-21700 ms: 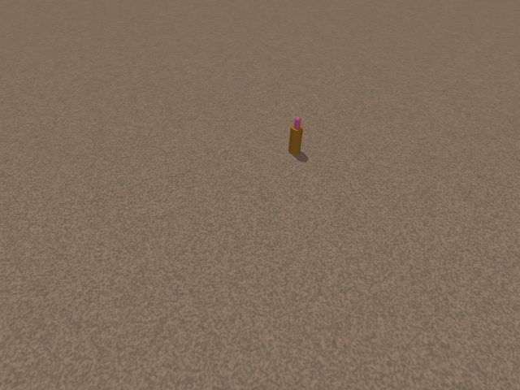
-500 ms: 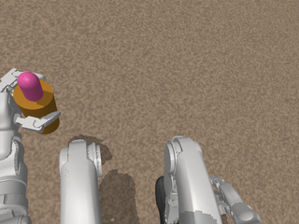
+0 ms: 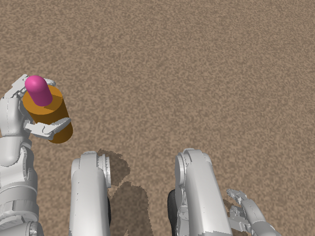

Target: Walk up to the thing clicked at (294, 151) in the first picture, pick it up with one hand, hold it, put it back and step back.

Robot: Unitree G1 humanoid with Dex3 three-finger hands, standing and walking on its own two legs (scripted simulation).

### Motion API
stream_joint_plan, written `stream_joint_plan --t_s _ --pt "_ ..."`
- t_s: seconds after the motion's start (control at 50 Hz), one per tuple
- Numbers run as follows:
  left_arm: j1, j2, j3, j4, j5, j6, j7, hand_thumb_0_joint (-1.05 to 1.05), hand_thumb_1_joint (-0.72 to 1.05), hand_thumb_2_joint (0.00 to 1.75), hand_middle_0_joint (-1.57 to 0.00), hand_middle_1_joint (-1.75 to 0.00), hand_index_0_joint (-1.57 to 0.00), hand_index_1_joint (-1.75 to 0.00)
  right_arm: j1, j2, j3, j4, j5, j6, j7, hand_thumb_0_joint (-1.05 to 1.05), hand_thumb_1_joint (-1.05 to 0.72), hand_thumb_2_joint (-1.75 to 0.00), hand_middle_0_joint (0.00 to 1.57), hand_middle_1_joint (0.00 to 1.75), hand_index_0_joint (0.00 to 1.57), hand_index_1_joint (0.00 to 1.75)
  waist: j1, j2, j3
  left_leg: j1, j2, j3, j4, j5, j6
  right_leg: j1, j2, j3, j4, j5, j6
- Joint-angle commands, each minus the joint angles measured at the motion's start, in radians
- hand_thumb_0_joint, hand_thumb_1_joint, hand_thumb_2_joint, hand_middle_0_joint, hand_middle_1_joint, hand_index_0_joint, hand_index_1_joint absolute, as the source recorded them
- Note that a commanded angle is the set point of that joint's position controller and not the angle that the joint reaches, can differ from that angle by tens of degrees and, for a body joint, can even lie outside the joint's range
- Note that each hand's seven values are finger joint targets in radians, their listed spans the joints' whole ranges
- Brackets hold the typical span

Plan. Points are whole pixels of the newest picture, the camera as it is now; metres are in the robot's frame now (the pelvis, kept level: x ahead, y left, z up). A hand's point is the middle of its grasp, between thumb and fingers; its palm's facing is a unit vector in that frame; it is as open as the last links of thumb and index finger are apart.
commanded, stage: settle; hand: left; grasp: from the side
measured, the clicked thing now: (49, 111) +0.41 +0.25 -0.03
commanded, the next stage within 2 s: lift in 0.34 s
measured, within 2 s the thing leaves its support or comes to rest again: neither
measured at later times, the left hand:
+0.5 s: hand (43, 104) +0.41 +0.24 +0.01, palm faces +0.11 -0.99 -0.06, open 10.3 cm
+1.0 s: hand (25, 93) +0.40 +0.23 +0.09, palm faces +0.10 -0.99 -0.06, open 10.3 cm
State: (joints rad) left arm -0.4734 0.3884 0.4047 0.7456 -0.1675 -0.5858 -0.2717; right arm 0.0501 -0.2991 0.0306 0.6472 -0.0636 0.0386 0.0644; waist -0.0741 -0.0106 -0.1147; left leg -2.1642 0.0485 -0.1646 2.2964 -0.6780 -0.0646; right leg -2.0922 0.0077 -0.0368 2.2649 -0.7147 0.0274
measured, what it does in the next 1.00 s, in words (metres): rises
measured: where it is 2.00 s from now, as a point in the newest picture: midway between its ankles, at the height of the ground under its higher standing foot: (141, 233)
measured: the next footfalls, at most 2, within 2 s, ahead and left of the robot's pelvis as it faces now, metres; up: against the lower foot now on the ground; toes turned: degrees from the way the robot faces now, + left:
none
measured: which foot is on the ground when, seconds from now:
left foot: down 0.00-1.00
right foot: down 0.00-1.00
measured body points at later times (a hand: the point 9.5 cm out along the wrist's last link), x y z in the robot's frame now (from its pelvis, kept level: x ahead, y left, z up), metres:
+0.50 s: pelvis +0.00 +0.00 +0.02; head +0.19 +0.04 +0.43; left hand +0.40 +0.30 +0.01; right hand +0.15 -0.26 -0.11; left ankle +0.09 +0.15 -0.33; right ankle +0.09 -0.13 -0.33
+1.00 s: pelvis +0.01 +0.00 +0.08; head +0.18 +0.03 +0.49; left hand +0.38 +0.29 +0.10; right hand +0.18 -0.25 -0.05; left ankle +0.09 +0.15 -0.33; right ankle +0.09 -0.13 -0.33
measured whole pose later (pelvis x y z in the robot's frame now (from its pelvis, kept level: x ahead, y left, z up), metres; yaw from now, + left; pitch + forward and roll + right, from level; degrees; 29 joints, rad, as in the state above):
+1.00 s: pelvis +0.01 +0.00 +0.08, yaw +2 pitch +32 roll -4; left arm -0.36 0.32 0.33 0.50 -0.20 -0.44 -0.25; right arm 0.09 -0.27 0.00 0.62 0.00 0.02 0.02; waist -0.04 0.02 -0.18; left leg -1.94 0.06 -0.11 2.03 -0.66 -0.05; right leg -1.88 -0.01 -0.02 2.02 -0.70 0.03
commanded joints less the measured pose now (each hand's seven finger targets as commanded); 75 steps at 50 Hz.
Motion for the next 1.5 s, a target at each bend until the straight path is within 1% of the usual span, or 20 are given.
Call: stream_joint_plan --t_s 0.0,0.06,0.14,0.18,0.24,0.52,0.62,0.66,0.74,0.76,0.94,1.06,1.12,1.16,1.22,1.28,1.34,1.36,1.42,1.48 --pt "-0.222 0.189 0.026 -0.166 -0.009 -0.059 0.006 0.00 0.31 1.23 -1.27 -1.37 -1.28 -1.37 0.084 -0.185 -0.080 -0.066 0.002 -0.027 -0.022 0.00 -0.88 -0.89 0.20 0.30 0.20 0.30 0.004 0.129 -0.597 0.434 -0.019 0.120 -0.268 0.105 0.085 0.308 0.026 -0.059 -0.279 0.173 -0.061" --pt "-0.282 0.222 0.056 -0.219 -0.009 -0.068 0.013 0.00 0.28 1.24 -1.28 -1.37 -1.29 -1.37 0.102 -0.184 -0.085 -0.058 -0.001 -0.028 -0.025 0.00 -0.89 -0.89 0.20 0.30 0.20 0.30 0.013 0.144 -0.635 0.467 -0.018 0.121 -0.270 0.124 0.084 0.322 0.024 -0.055 -0.282 0.189 -0.062" --pt "-0.238 0.171 0.024 -0.131 -0.006 -0.056 0.006 0.00 0.29 1.27 -1.29 -1.40 -1.30 -1.40 0.100 -0.177 -0.086 -0.057 0.003 -0.032 -0.025 0.00 -0.88 -0.89 0.20 0.30 0.20 0.30 -0.008 0.089 -0.584 0.426 -0.020 0.124 -0.281 0.088 0.089 0.328 0.024 -0.054 -0.309 0.151 -0.058" --pt "-0.269 0.212 0.056 -0.169 -0.006 -0.066 0.009 0.00 0.25 1.24 -1.27 -1.37 -1.28 -1.37 0.101 -0.178 -0.086 -0.060 0.002 -0.034 -0.026 0.00 -0.88 -0.89 0.20 0.30 0.20 0.30 0.010 0.109 -0.614 0.440 -0.022 0.125 -0.292 0.081 0.088 0.337 0.022 -0.055 -0.305 0.139 -0.061" --pt "-0.274 0.182 0.029 -0.156 -0.002 -0.063 0.001 0.00 0.28 1.26 -1.26 -1.38 -1.28 -1.38 0.107 -0.176 -0.088 -0.057 0.004 -0.033 -0.026 0.00 -0.88 -0.89 0.20 0.30 0.20 0.30 -0.001 0.121 -0.617 0.471 -0.022 0.123 -0.308 0.082 0.084 0.323 0.022 -0.057 -0.306 0.138 -0.064" --pt "-0.244 0.179 0.041 -0.128 -0.011 -0.060 -0.006 0.00 0.15 1.16 -1.24 -1.40 -1.29 -1.36 0.115 -0.171 -0.091 -0.059 0.011 -0.041 -0.031 0.00 -0.91 -0.89 0.20 0.30 0.20 0.30 0.015 0.110 -0.621 0.498 -0.024 0.129 -0.349 0.089 0.086 0.357 0.019 -0.050 -0.345 0.137 -0.064" --pt "-0.286 0.214 0.042 -0.254 -0.025 -0.052 -0.018 0.00 0.16 1.15 -1.22 -1.37 -1.27 -1.34 0.126 -0.166 -0.095 -0.064 0.018 -0.046 -0.038 0.00 -0.91 -0.89 0.20 0.30 0.20 0.30 0.025 0.138 -0.683 0.542 -0.024 0.134 -0.368 0.108 0.084 0.405 0.015 -0.030 -0.376 0.152 -0.063" --pt "-0.205 0.160 0.021 -0.204 -0.036 -0.026 -0.017 0.00 0.16 1.14 -1.21 -1.36 -1.25 -1.33 0.111 -0.168 -0.095 -0.081 0.027 -0.047 -0.042 0.00 -0.91 -0.89 0.20 0.30 0.20 0.30 0.020 0.098 -0.652 0.548 -0.024 0.127 -0.388 0.103 0.088 0.396 0.016 -0.039 -0.394 0.150 -0.063" --pt "-0.220 0.184 0.033 -0.317 -0.037 -0.005 0.002 0.00 0.18 1.16 -1.21 -1.37 -1.26 -1.33 0.120 -0.168 -0.100 -0.085 0.037 -0.045 -0.049 0.00 -0.90 -0.89 0.20 0.30 0.20 0.30 0.034 0.141 -0.669 0.607 -0.022 0.119 -0.433 0.103 0.081 0.411 0.012 -0.038 -0.416 0.150 -0.067" --pt "-0.216 0.161 0.003 -0.358 -0.038 0.001 0.001 0.00 0.20 1.16 -1.20 -1.37 -1.25 -1.33 0.122 -0.160 -0.100 -0.093 0.038 -0.045 -0.049 0.00 -0.90 -0.89 0.20 0.30 0.20 0.30 0.023 0.140 -0.684 0.616 -0.022 0.121 -0.438 0.118 0.081 0.438 0.011 -0.035 -0.429 0.166 -0.064" --pt "-0.091 0.143 -0.007 -0.507 -0.058 0.086 0.039 0.00 0.20 1.18 -1.21 -1.38 -1.26 -1.34 0.106 -0.142 -0.106 -0.129 0.068 -0.053 -0.067 0.00 -0.89 -0.89 0.20 0.30 0.20 0.30 0.045 0.093 -0.661 0.670 -0.018 0.117 -0.534 0.105 0.086 0.537 0.006 -0.009 -0.556 0.148 -0.057" --pt "0.017 0.076 -0.061 -0.554 -0.063 0.154 0.078 0.00 0.20 1.17 -1.20 -1.38 -1.26 -1.34 0.090 -0.130 -0.108 -0.158 0.089 -0.059 -0.082 0.00 -0.89 -0.89 0.20 0.30 0.20 0.30 0.036 0.061 -0.600 0.752 -0.014 0.103 -0.636 0.083 0.086 0.611 0.001 -0.006 -0.649 0.138 -0.052" --pt "-0.019 0.125 -0.057 -0.759 -0.060 0.165 0.103 0.00 0.19 1.16 -1.20 -1.37 -1.25 -1.33 0.102 -0.122 -0.113 -0.169 0.093 -0.061 -0.090 0.00 -0.89 -0.89 0.20 0.30 0.20 0.30 0.056 0.120 -0.678 0.868 -0.016 0.105 -0.692 0.137 0.080 0.694 -0.002 0.002 -0.697 0.189 -0.054" --pt "0.115 0.056 -0.106 -0.686 -0.055 0.202 0.112 0.00 0.19 1.16 -1.19 -1.37 -1.25 -1.33 0.094 -0.117 -0.111 -0.172 0.097 -0.067 -0.093 0.00 -0.89 -0.89 0.20 0.30 0.20 0.30 0.038 0.079 -0.617 0.896 -0.016 0.098 -0.727 0.148 0.081 0.710 0.000 -0.006 -0.733 0.208 -0.050" --pt "0.083 0.077 -0.096 -0.805 -0.051 0.218 0.143 0.00 0.17 1.16 -1.19 -1.37 -1.24 -1.34 0.100 -0.099 -0.108 -0.179 0.101 -0.071 -0.103 0.00 -0.89 -0.89 0.20 0.30 0.20 0.30 0.040 0.078 -0.608 0.933 -0.016 0.106 -0.772 0.171 0.083 0.804 -0.002 0.009 -0.799 0.229 -0.045" --pt "0.197 0.033 -0.133 -0.826 -0.051 0.248 0.163 0.00 0.12 1.16 -1.20 -1.38 -1.26 -1.35 0.112 -0.100 -0.112 -0.186 0.104 -0.080 -0.107 0.00 -0.90 -0.89 0.20 0.30 0.20 0.30 0.039 0.078 -0.609 1.034 -0.018 0.103 -0.825 0.242 0.080 0.873 -0.001 -0.003 -0.842 0.301 -0.043" --pt "0.145 0.054 -0.125 -0.846 -0.037 0.257 0.192 0.00 0.15 1.16 -1.20 -1.37 -1.25 -1.34 0.116 -0.085 -0.107 -0.181 0.103 -0.085 -0.114 0.00 -0.89 -0.89 0.20 0.30 0.20 0.30 0.028 0.072 -0.541 1.058 -0.020 0.107 -0.879 0.236 0.082 0.930 0.000 0.002 -0.904 0.304 -0.042" --pt "0.190 0.011 -0.156 -0.755 -0.032 0.269 0.194 0.00 0.14 1.17 -1.21 -1.38 -1.26 -1.35 0.124 -0.072 -0.095 -0.168 0.104 -0.087 -0.115 0.00 -0.89 -0.89 0.20 0.30 0.20 0.30 0.008 0.047 -0.495 1.070 -0.018 0.100 -0.902 0.233 0.082 0.934 -0.001 -0.001 -0.920 0.306 -0.040" --pt "0.186 0.030 -0.142 -0.787 -0.033 0.268 0.202 0.00 0.12 1.18 -1.24 -1.40 -1.29 -1.37 0.131 -0.081 -0.105 -0.182 0.104 -0.095 -0.120 0.00 -0.89 -0.89 0.20 0.30 0.20 0.30 0.025 0.059 -0.490 1.135 -0.020 0.105 -0.949 0.280 0.080 1.010 -0.001 0.000 -0.974 0.344 -0.041" --pt "0.172 0.008 -0.177 -0.777 -0.027 0.268 0.192 0.00 0.14 1.17 -1.23 -1.38 -1.27 -1.35 0.129 -0.079 -0.102 -0.184 0.104 -0.106 -0.117 0.00 -0.89 -0.89 0.20 0.30 0.20 0.30 0.027 0.073 -0.445 1.202 -0.022 0.107 -1.017 0.287 0.076 1.055 -0.001 -0.005 -1.026 0.351 -0.044"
